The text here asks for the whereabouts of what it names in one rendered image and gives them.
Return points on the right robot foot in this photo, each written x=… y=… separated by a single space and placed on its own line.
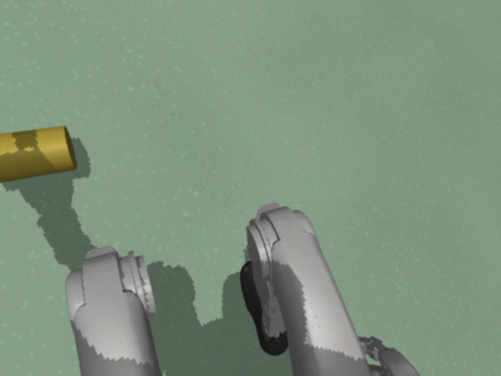
x=273 y=346

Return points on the right robot hand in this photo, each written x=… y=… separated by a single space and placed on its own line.
x=392 y=362

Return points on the can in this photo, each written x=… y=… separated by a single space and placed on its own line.
x=36 y=152

